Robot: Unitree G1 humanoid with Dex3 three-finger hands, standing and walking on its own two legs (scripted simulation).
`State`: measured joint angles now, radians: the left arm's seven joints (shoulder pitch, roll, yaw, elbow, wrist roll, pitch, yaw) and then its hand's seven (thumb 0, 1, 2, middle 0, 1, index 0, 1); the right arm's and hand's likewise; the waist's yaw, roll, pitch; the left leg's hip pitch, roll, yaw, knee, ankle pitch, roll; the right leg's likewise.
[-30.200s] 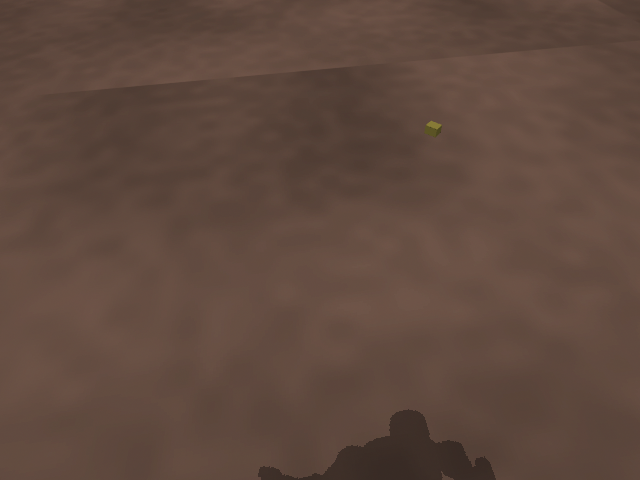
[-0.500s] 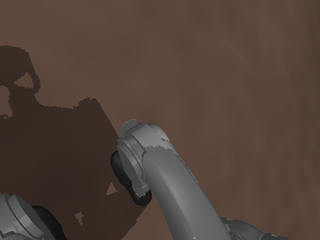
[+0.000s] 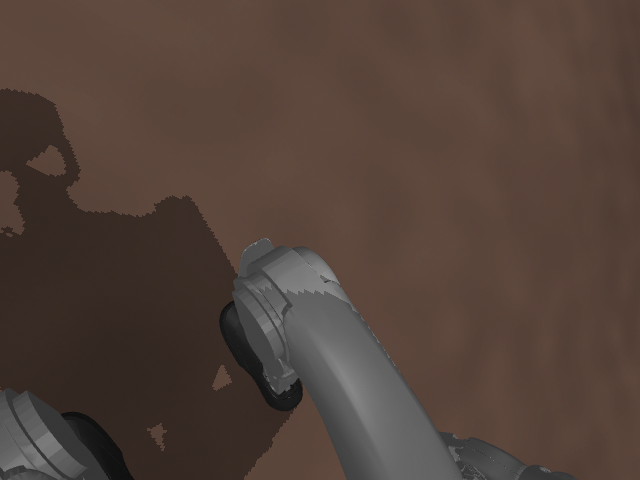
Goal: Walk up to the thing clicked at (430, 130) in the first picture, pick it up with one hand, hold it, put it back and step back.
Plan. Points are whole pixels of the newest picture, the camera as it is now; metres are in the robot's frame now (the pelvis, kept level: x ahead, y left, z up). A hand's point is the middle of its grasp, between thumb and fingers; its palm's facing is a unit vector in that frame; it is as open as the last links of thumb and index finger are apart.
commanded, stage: approach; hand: left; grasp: from above
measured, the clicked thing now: out of the picture +0.48 +0.31 -0.32
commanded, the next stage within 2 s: none
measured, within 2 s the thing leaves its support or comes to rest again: neither
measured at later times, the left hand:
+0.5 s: hand out of the picture +0.48 +0.30 -0.24, palm faces +0.01 -0.47 -0.88, open 14.0 cm
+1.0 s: hand out of the picture +0.48 +0.31 -0.23, palm faces +0.00 -0.48 -0.88, open 14.1 cm
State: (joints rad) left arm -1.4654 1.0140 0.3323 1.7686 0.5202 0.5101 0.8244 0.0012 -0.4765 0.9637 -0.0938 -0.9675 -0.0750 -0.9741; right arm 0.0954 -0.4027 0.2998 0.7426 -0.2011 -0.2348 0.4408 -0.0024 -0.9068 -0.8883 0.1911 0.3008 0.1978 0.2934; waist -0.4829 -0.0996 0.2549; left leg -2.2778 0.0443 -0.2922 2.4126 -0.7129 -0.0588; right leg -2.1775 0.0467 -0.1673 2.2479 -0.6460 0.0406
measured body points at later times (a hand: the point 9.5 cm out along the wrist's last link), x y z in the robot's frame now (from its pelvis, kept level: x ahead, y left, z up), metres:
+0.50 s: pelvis +0.00 +0.00 +0.00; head +0.32 +0.08 +0.30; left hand +0.48 +0.32 -0.19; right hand -0.01 -0.26 -0.05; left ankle +0.06 +0.14 -0.31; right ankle +0.12 -0.12 -0.31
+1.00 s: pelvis +0.00 +0.00 +0.00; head +0.31 +0.09 +0.31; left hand +0.48 +0.33 -0.18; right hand -0.02 -0.25 -0.05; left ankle +0.06 +0.14 -0.31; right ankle +0.12 -0.12 -0.31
